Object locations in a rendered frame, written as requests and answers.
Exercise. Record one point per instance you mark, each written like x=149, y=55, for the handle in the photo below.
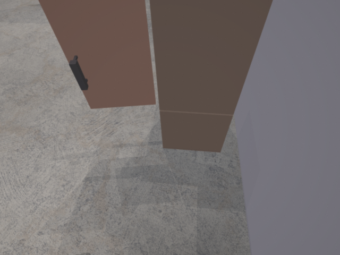
x=75, y=67

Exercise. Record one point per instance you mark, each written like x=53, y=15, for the cupboard door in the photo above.
x=111, y=40

